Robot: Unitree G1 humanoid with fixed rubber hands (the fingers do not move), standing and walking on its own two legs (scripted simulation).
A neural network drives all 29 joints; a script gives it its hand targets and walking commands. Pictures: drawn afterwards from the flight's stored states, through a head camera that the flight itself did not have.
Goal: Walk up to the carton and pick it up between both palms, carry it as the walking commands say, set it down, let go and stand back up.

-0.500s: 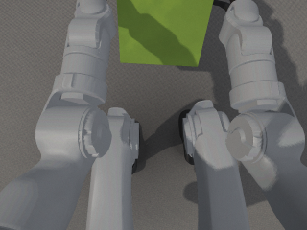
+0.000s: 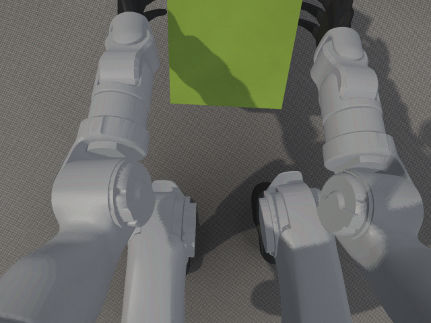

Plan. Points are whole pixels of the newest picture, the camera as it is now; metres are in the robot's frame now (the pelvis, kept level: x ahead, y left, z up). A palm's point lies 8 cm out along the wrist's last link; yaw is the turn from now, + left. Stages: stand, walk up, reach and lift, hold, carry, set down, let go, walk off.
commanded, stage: set down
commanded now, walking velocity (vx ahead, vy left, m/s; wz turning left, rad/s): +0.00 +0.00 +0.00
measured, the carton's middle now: (229, 21) +0.59 -0.03 -0.23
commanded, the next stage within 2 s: none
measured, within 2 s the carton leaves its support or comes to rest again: rests again in 0.88 s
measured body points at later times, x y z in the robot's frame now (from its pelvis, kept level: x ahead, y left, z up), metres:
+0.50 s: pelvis +0.05 +0.00 +0.01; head +0.42 +0.01 +0.26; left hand +0.61 +0.11 -0.16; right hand +0.59 -0.17 -0.16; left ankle +0.10 +0.11 -0.34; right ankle +0.12 -0.13 -0.34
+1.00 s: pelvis +0.03 +0.00 -0.01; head +0.39 +0.02 +0.27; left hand +0.57 +0.11 -0.19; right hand +0.54 -0.17 -0.18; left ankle +0.10 +0.11 -0.34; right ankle +0.12 -0.13 -0.34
